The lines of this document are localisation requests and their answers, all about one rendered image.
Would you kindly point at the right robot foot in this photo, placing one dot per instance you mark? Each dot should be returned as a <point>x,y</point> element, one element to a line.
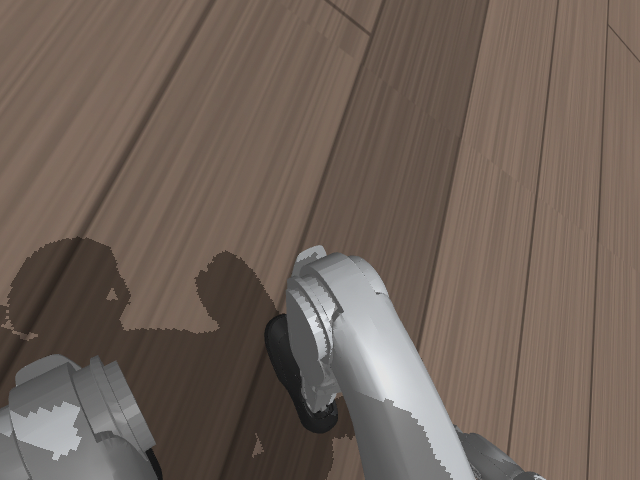
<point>288,373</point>

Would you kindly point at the right robot hand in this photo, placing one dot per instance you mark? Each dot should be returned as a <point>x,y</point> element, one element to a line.
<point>487,461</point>

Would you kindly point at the left robot foot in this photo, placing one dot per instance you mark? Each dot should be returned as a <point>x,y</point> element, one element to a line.
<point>154,463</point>

